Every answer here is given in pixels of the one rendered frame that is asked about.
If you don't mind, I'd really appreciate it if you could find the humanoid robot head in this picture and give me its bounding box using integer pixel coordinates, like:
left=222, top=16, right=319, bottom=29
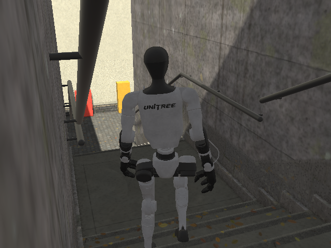
left=143, top=46, right=176, bottom=95

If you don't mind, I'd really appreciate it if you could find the robot right upper arm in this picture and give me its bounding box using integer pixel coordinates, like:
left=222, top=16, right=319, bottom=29
left=179, top=87, right=205, bottom=141

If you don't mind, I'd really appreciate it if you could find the right robot thigh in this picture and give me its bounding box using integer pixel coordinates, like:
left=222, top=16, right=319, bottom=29
left=173, top=156, right=197, bottom=188

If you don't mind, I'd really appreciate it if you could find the left robot hand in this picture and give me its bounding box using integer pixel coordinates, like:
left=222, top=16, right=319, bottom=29
left=120, top=159, right=137, bottom=178

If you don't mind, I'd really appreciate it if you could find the robot right forearm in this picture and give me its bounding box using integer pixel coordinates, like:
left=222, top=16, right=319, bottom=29
left=195, top=127, right=214, bottom=172

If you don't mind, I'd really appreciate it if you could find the robot left upper arm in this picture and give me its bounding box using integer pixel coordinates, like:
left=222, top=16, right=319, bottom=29
left=121, top=90, right=140, bottom=143

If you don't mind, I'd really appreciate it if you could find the robot left forearm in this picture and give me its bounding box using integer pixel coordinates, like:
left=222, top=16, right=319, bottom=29
left=119, top=130, right=132, bottom=163

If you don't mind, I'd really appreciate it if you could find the right robot hand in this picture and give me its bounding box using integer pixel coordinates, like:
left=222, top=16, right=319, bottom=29
left=194, top=168, right=216, bottom=193

